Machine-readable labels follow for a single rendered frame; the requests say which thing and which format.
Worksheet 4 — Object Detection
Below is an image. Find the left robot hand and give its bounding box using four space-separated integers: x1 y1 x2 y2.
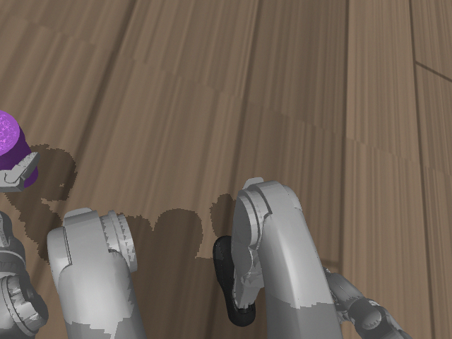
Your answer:
0 152 40 193

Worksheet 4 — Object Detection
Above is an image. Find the cup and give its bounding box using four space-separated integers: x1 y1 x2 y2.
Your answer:
0 110 38 188

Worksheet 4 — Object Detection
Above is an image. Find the left robot arm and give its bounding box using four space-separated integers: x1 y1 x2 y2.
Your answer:
0 211 49 339

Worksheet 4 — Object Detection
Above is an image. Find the right robot arm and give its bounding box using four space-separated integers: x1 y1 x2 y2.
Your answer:
347 298 413 339

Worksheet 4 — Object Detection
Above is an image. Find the right robot foot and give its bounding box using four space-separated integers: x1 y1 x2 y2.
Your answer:
213 236 256 327

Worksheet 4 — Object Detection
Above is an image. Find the right robot hand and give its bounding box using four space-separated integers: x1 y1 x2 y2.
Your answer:
323 267 366 324

